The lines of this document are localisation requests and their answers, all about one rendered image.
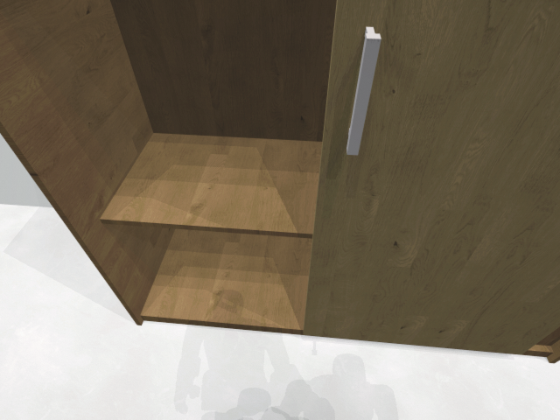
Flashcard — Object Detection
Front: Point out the wardrobe door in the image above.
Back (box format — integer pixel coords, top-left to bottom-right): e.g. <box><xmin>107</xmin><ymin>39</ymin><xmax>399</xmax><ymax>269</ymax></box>
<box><xmin>536</xmin><ymin>327</ymin><xmax>560</xmax><ymax>346</ymax></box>
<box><xmin>303</xmin><ymin>0</ymin><xmax>560</xmax><ymax>354</ymax></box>

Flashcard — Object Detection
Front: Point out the handle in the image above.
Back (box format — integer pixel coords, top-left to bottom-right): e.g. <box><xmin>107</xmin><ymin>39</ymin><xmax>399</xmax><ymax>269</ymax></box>
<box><xmin>346</xmin><ymin>27</ymin><xmax>382</xmax><ymax>155</ymax></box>

